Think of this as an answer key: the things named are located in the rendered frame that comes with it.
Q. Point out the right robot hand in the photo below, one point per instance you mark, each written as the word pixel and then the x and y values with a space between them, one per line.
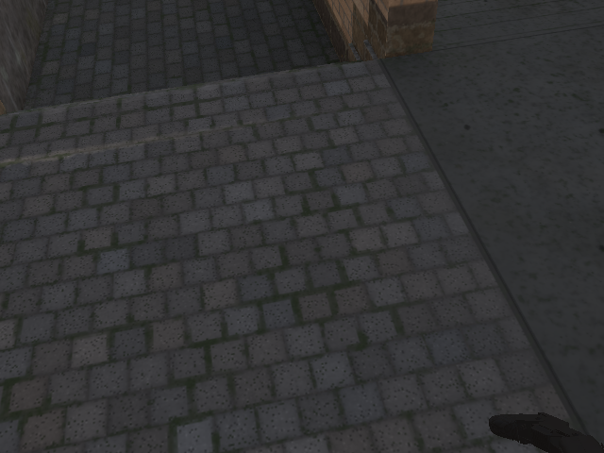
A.
pixel 544 431

